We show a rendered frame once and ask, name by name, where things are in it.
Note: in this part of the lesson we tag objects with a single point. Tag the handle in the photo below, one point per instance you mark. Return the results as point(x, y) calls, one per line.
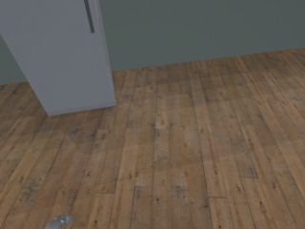
point(87, 6)

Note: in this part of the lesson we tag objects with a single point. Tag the fridge door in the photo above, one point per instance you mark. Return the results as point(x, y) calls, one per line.
point(52, 42)

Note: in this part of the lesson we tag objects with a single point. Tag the left robot hand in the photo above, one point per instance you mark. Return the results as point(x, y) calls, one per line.
point(59, 222)

